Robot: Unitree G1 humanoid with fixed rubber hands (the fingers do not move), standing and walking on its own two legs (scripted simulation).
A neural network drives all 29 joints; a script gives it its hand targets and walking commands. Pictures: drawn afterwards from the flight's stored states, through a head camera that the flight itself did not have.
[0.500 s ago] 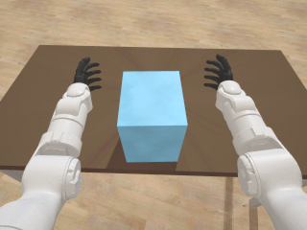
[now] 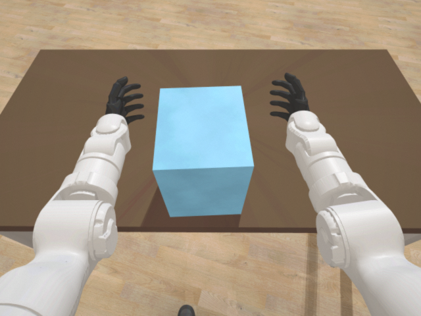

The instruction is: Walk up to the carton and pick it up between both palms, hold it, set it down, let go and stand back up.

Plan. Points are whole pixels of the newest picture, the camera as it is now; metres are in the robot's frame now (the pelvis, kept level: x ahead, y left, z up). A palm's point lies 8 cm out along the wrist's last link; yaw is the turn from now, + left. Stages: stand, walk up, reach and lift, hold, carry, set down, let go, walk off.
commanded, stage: reach and lift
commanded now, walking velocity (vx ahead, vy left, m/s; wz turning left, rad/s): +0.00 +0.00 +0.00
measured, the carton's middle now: (203, 155) +0.44 +0.05 -0.01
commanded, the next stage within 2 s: none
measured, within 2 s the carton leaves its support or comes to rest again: neither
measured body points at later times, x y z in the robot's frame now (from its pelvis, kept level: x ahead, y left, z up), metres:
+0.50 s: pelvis +0.01 +0.02 -0.01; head +0.13 +0.02 +0.43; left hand +0.48 +0.21 +0.03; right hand +0.48 -0.13 +0.02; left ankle +0.05 +0.11 -0.75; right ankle -0.04 -0.10 -0.75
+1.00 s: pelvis +0.01 +0.01 -0.01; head +0.13 +0.02 +0.43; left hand +0.47 +0.18 +0.02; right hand +0.48 -0.10 +0.02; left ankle +0.05 +0.11 -0.75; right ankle -0.04 -0.10 -0.75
